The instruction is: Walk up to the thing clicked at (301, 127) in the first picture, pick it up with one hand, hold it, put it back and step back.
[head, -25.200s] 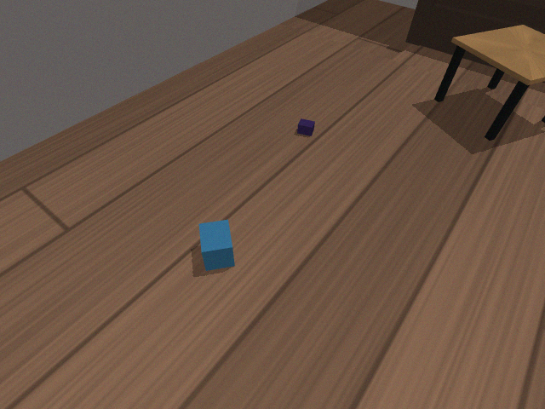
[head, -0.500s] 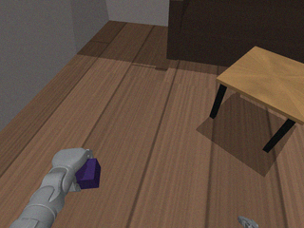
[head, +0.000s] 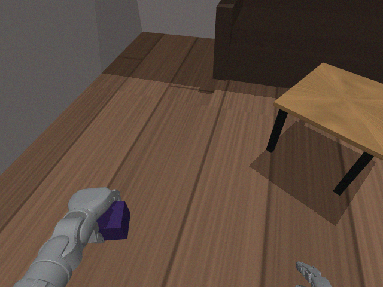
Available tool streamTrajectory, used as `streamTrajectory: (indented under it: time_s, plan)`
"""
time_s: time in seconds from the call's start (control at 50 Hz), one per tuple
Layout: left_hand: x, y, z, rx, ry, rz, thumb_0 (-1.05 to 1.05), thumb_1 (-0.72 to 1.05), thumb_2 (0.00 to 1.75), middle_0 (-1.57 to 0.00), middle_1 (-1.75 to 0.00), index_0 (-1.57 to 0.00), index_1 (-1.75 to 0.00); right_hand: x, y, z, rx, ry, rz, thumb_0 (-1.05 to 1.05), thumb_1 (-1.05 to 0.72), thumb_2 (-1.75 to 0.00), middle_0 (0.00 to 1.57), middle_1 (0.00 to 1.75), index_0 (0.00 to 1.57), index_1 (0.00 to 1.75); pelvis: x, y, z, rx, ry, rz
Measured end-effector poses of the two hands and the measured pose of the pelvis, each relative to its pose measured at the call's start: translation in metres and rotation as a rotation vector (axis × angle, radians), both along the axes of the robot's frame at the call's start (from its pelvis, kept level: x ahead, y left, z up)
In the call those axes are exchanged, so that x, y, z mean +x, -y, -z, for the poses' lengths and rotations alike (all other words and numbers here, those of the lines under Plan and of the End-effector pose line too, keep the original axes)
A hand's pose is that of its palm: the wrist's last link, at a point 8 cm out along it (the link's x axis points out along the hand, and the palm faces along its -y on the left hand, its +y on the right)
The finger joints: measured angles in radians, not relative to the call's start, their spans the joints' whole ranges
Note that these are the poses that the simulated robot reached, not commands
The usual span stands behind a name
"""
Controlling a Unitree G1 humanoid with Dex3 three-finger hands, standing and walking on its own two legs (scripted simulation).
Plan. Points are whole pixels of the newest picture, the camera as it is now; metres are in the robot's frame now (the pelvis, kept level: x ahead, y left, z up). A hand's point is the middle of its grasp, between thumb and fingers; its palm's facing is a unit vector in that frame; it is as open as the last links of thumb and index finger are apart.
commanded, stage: hold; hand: left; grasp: from above
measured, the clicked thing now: (107, 221) +0.30 +0.21 -0.07
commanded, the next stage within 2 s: crouch in 0.86 s
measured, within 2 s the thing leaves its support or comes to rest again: neither
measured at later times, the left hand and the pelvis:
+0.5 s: hand (99, 224) +0.28 +0.22 -0.04, palm faces -0.47 -0.06 -0.88, open 9.8 cm; pelvis +0.00 -0.01 +0.00, yaw +0 degrees
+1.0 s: hand (102, 218) +0.30 +0.21 -0.04, palm faces -0.47 -0.06 -0.88, open 9.8 cm; pelvis +0.01 -0.01 +0.01, yaw +0 degrees
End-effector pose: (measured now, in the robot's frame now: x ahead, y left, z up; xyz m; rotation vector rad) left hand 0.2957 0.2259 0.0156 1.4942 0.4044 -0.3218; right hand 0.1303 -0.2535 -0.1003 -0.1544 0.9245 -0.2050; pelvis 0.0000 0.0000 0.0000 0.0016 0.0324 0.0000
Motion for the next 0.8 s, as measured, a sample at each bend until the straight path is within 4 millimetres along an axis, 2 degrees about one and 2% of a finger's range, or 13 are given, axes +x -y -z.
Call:
streamTrajectory:
  time_s: [0.3,0.5,0.68,0.8]
  plan:
    - [-0.001,0.004,-0.013,0.001,0.012,0.0,-0.01,-0.05,0.65,-0.67,-0.68,-0.7,-0.63,0.007,-0.003,-0.002,0.016,0.015,-0.011,0.01,-0.9,-0.9,0.2,0.3,0.2,0.3,0.0,0.002,-0.003,0.003,0.018,-0.002]
    - [-0.007,0.007,-0.002,-0.007,-0.026,0.008,-0.01,-0.05,0.65,-0.67,-0.68,-0.7,-0.63,0.015,0.0,-0.004,0.01,0.017,-0.017,0.01,-0.9,-0.9,0.2,0.3,0.2,0.3,0.003,0.006,-0.004,0.005,0.016,-0.003]
    - [0.004,0.005,-0.013,0.003,0.037,-0.013,-0.01,-0.05,0.65,-0.68,-0.68,-0.7,-0.63,0.016,0.004,-0.001,0.008,-0.011,-0.012,0.01,-0.9,-0.9,0.2,0.3,0.2,0.3,0.007,0.007,-0.005,0.005,0.013,-0.008]
    - [0.009,0.009,-0.015,-0.002,0.011,-0.003,-0.01,-0.05,0.65,-0.68,-0.68,-0.7,-0.63,0.018,0.004,-0.003,0.014,-0.005,0.003,0.01,-0.9,-0.9,0.2,0.3,0.2,0.3,0.011,0.007,-0.006,0.005,0.016,-0.005]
